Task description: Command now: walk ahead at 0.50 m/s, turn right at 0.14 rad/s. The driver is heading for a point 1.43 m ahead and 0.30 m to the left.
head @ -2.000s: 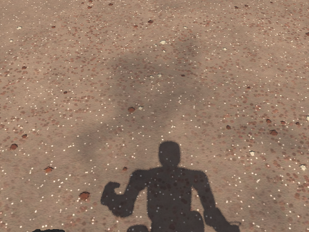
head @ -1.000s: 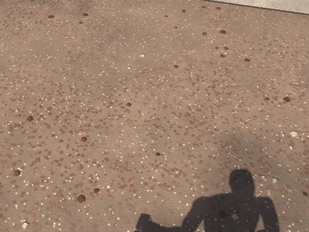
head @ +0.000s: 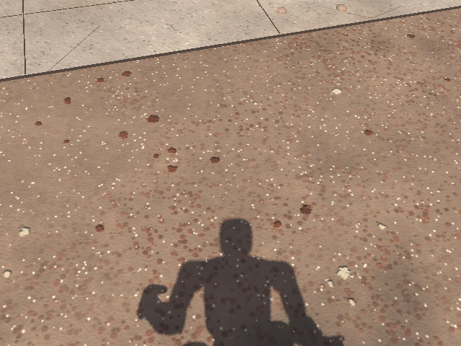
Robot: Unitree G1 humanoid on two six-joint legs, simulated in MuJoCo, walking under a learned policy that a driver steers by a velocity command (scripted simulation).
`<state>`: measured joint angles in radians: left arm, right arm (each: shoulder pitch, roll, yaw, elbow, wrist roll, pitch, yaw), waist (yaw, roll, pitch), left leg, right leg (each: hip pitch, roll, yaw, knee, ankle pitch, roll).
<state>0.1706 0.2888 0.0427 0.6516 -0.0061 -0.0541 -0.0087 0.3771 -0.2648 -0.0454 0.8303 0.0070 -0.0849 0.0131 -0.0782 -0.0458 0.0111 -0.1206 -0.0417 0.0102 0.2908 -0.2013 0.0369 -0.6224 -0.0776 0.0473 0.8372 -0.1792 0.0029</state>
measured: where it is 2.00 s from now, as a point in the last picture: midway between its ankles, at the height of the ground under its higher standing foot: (151, 184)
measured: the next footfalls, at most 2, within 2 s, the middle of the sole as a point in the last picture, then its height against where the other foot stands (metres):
right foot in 0.20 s outside the picture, level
left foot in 0.72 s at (171, 340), level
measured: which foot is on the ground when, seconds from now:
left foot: down 0.00-0.20, up 0.22-0.70, down 0.72-1.00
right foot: up 0.00-0.18, down 0.20-0.74, up 0.76-1.00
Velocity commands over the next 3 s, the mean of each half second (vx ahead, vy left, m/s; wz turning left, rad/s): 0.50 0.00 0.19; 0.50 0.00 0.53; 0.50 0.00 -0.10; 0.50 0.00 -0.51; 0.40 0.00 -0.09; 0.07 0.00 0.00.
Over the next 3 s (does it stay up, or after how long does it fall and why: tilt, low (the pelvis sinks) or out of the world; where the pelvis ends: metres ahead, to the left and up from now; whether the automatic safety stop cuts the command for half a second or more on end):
stays up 1.39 0.22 -0.01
